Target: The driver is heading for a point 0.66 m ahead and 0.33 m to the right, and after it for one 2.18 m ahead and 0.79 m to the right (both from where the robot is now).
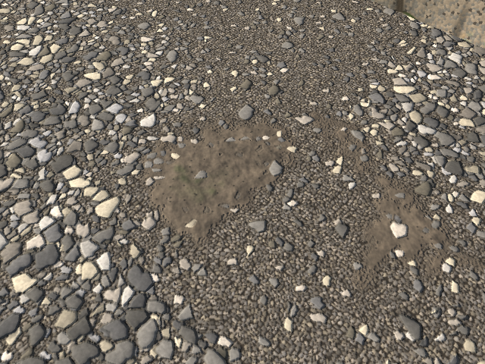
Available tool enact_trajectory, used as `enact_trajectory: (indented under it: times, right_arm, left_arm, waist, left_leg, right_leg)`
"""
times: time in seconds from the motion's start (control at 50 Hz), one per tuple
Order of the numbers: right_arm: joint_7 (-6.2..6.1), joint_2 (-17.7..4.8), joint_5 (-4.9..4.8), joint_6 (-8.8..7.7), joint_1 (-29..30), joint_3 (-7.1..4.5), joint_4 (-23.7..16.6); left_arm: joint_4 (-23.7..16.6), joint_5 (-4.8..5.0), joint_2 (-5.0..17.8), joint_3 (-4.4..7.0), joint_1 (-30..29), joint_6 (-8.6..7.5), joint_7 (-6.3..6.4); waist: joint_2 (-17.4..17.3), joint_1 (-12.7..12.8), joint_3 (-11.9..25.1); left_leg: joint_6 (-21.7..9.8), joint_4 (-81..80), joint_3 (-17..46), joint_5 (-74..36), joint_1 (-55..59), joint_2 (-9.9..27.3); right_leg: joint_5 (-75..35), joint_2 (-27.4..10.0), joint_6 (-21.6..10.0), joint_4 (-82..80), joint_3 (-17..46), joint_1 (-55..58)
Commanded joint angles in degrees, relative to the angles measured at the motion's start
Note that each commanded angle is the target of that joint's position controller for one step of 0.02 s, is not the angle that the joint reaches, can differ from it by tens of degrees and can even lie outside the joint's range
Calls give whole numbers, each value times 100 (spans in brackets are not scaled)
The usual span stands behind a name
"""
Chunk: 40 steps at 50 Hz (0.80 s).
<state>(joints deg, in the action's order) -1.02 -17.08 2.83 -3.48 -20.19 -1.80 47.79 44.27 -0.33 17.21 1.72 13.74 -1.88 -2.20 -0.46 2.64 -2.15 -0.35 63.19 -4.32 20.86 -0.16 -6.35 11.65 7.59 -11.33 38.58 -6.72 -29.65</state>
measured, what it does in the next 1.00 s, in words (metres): walks ahead, turning right: left foot, then right foot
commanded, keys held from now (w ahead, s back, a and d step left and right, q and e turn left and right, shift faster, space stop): w+e+shift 0.82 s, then w+q+shift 0.18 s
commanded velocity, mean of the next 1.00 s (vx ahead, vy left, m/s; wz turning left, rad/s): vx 1.00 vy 0.00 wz -0.81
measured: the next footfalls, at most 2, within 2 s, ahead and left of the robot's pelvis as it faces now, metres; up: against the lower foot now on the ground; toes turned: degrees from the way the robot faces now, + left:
left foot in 0.38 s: +0.60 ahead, +0.11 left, +0.00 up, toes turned -24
right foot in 0.82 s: +0.86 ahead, -0.27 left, +0.00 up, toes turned -50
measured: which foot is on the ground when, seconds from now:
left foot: up 0.00-0.36, down 0.38-0.82, up 0.84-1.00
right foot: down 0.00-0.36, up 0.38-0.80, down 0.82-1.00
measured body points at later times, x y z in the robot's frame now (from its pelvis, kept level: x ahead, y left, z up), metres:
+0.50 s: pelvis +0.48 +0.01 +0.03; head +0.51 +0.00 +0.48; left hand +0.67 +0.27 -0.08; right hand +0.51 -0.30 -0.06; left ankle +0.57 +0.12 -0.70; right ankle +0.30 -0.01 -0.58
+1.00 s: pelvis +0.86 -0.24 +0.02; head +0.88 -0.24 +0.47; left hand +1.11 -0.11 -0.11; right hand +0.74 -0.48 -0.09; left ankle +0.97 -0.12 -0.60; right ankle +0.83 -0.24 -0.70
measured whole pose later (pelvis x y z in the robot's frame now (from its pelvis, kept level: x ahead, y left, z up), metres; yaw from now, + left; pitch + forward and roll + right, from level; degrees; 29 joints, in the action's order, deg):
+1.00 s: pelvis +0.86 -0.24 +0.02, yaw -49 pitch -1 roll -2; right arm 0.6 -12.5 1.8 -2.9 -14.8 0.7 41.7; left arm 47.6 -1.8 16.9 2.1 19.2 -2.8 0.1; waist -0.2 -1.4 -2.4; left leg 0.4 76.1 3.8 18.4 -33.9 7.6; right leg 17.7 11.0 -10.0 29.0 -5.2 -10.9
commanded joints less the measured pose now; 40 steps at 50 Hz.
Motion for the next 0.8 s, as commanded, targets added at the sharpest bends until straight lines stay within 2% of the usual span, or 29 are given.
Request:
enact_trajectory:
  times: [0.02,0.04,0.08,0.1,0.14,0.18,0.24,0.28,0.3,0.32,0.34,0.36,0.38,0.4,0.42,0.44,0.46,0.48,0.5,0.54,0.56,0.62,0.66,0.7,0.72,0.74,0.76,0.78,0.8]
  right_arm:
    - [121,-565,5,-416,700,115,-1237]
    - [153,-663,35,-448,853,122,-1236]
    - [143,-517,217,-225,1014,212,-1326]
    - [148,-445,243,-89,1005,259,-1334]
    - [189,-385,205,-1,1537,332,-1580]
    - [234,-250,53,-26,2296,402,-1861]
    - [236,-133,-71,-58,2751,427,-2005]
    - [210,-227,-94,-96,2853,391,-2074]
    - [188,-296,-89,-121,2733,359,-2052]
    - [141,-481,-90,-141,2397,275,-1953]
    - [70,-775,-128,-166,1673,139,-1756]
    - [-14,-1031,-145,-199,477,-4,-1460]
    - [-148,-1472,-18,-217,-919,-210,-1214]
    - [-144,-1813,255,-199,-856,-293,-1189]
    - [-105,-1635,111,-110,-322,-376,-1204]
    - [-81,-966,57,-92,204,-246,-1277]
    - [-42,-653,42,-86,332,-171,-1161]
    - [-34,-547,66,-98,203,-139,-996]
    - [-32,-422,34,-136,3,-97,-783]
    - [61,-186,-105,-246,-255,-50,-459]
    - [97,-129,-162,-280,-274,-41,-370]
    - [128,-307,-141,-402,-7,-67,-309]
    - [108,-398,-118,-419,-105,-78,-196]
    - [81,-640,-100,-434,-347,-120,-84]
    - [49,-769,-107,-416,-523,-145,-47]
    - [-8,-936,-110,-360,-642,-186,-54]
    - [-84,-1120,-110,-283,-641,-229,-64]
    - [-125,-1292,-102,-181,-507,-275,-117]
    - [-128,-1386,-85,-102,-180,-300,-257]
  left_arm:
    - [57,-29,1007,413,1239,92,129]
    - [146,-36,714,343,1124,70,134]
    - [215,-45,686,284,1004,-96,182]
    - [230,-32,706,272,967,-175,174]
    - [182,-1,898,336,943,-286,153]
    - [206,42,864,369,1083,-306,153]
    - [316,119,970,452,1470,-293,113]
    - [340,87,1052,502,1523,-269,148]
    - [321,80,1088,521,1438,-259,183]
    - [294,68,1188,545,1346,-269,204]
    - [260,19,1385,586,1202,-287,196]
    - [161,-2,1519,616,792,-330,171]
    - [-5,-27,1005,484,571,-419,171]
    - [-247,237,-25,217,1245,-403,201]
    - [-317,147,422,167,1093,-302,221]
    - [-253,-3,759,244,432,-211,202]
    - [-283,-82,767,266,127,-158,119]
    - [-332,-131,673,260,-95,-98,27]
    - [-429,-179,484,221,-145,-19,-65]
    - [-677,-171,171,110,-425,120,-148]
    - [-781,-180,101,68,-584,166,-180]
    - [-1216,-171,125,-40,-1129,179,-271]
    - [-1273,-125,207,-70,-1476,191,-333]
    - [-1416,-141,142,-145,-1906,161,-405]
    - [-1372,-157,185,-135,-1940,148,-401]
    - [-1273,-146,280,-106,-1762,133,-375]
    - [-1146,-152,408,-58,-1346,120,-341]
    - [-905,-153,612,42,-543,104,-284]
    - [-521,-149,877,197,727,85,-188]
  waist:
    - [336,229,919]
    - [-442,-77,328]
    - [-583,-439,-243]
    - [-502,-551,-403]
    - [-320,-446,-568]
    - [-99,-114,-654]
    - [188,357,-291]
    - [330,430,-113]
    - [352,344,10]
    - [364,170,299]
    - [374,-221,823]
    - [372,-956,1372]
    - [-115,-1494,2143]
    - [-1839,-832,2779]
    - [-1854,-734,2589]
    - [-939,-788,1535]
    - [-357,-725,944]
    - [-230,-675,641]
    - [-380,-562,407]
    - [-542,-418,185]
    - [-440,-365,109]
    - [-524,-128,-222]
    - [-193,-178,-433]
    - [-138,-212,-697]
    - [-188,-218,-582]
    - [-341,-107,-346]
    - [-507,186,-42]
    - [-577,633,405]
    - [-618,1200,902]
  left_leg:
    - [-32,3052,1394,-70,-4801,324]
    - [-122,2238,1294,-425,-4437,608]
    - [54,1475,1159,-315,-3889,893]
    - [153,1031,1039,-256,-3708,1042]
    - [315,-141,680,-677,-3350,1159]
    - [425,-1391,494,-1695,-3078,1144]
    - [348,-2565,317,-2800,-2738,828]
    - [262,-3071,391,-2724,-2635,694]
    - [222,-3385,433,-2584,-2295,597]
    - [165,-3526,466,-2281,-1718,445]
    - [96,-3469,525,-1754,-878,354]
    - [0,-3397,709,-1406,415,633]
    - [-174,-3234,1636,479,1807,1700]
    - [-650,-4072,4562,1718,3092,3499]
    - [-911,-4745,5681,2809,2569,3422]
    - [-767,-4813,4455,2541,1621,2971]
    - [-669,-4766,3420,1296,899,2696]
    - [-569,-4818,2682,335,475,2474]
    - [-498,-4895,2146,-188,139,2334]
    - [-365,-4990,1434,-1192,-20,2262]
    - [-277,-5093,1001,-1616,-114,2170]
    - [-219,-5426,-6,-2778,-668,2052]
    - [-59,-5604,-680,-3435,-676,1719]
    - [82,-5554,-1062,-4968,-590,1764]
    - [126,-5301,-1178,-6168,-345,1729]
    - [161,-4882,-1201,-7268,-36,1774]
    - [182,-4193,-1177,-8124,105,1914]
    - [162,-3073,-1101,-8572,-16,2040]
    - [93,-1515,-936,-8407,-642,2158]
  right_leg:
    - [2355,-2114,-1453,-2624,5521,4179]
    - [2224,-1951,-1128,-2803,5063,3115]
    - [1241,-1388,-865,-2844,4102,1705]
    - [1036,-1159,-826,-2911,3696,1189]
    - [340,-826,-817,-3144,3159,483]
    - [-417,-637,-597,-3209,2931,360]
    - [-1956,-635,-242,-2915,2923,1220]
    - [-2676,-743,-114,-2543,2985,1920]
    - [-3043,-753,4,-2278,3004,2111]
    - [-3819,-754,140,-1774,3031,2281]
    - [-4358,-742,267,-879,3017,2373]
    - [-4049,-588,371,396,2937,1887]
    - [-2389,-359,365,2164,2522,1080]
    - [2038,169,524,3874,1826,-723]
    - [1365,-292,444,4357,1463,-1469]
    - [692,-650,453,4157,1288,-1611]
    - [398,-835,500,3874,1195,-1492]
    - [370,-986,540,3732,1176,-1400]
    - [365,-1104,567,3659,1164,-1354]
    - [328,-1286,564,3643,1081,-1622]
    - [193,-1310,561,3645,1003,-1730]
    - [-688,-1331,594,2897,744,-1597]
    - [-1104,-1133,513,2057,276,-1318]
    - [-1211,-952,317,1047,-248,-789]
    - [-1208,-692,214,807,-497,-422]
    - [-1049,-450,134,687,-635,-57]
    - [-828,-267,42,581,-616,508]
    - [-580,-92,-78,555,-503,1462]
    - [-384,-53,-315,375,-128,2886]
Keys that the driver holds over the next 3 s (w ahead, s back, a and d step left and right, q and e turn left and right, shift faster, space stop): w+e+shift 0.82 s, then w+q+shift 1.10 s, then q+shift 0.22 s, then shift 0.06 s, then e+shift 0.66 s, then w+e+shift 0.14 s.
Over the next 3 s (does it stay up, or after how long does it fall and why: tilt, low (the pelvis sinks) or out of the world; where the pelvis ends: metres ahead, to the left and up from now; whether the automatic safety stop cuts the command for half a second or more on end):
stays up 2.01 -0.88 0.18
